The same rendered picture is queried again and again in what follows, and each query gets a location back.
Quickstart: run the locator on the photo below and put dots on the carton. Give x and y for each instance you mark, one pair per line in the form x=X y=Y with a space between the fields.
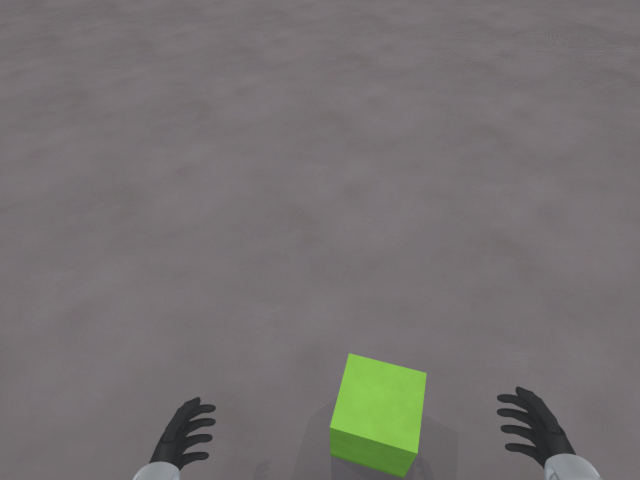
x=377 y=417

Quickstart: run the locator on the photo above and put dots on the robot right hand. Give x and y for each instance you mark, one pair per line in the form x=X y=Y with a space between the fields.
x=548 y=437

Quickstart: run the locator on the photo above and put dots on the robot left hand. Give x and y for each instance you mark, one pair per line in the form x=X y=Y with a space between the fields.
x=174 y=442

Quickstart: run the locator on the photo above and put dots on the robot right forearm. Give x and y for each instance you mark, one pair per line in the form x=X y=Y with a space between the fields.
x=569 y=467

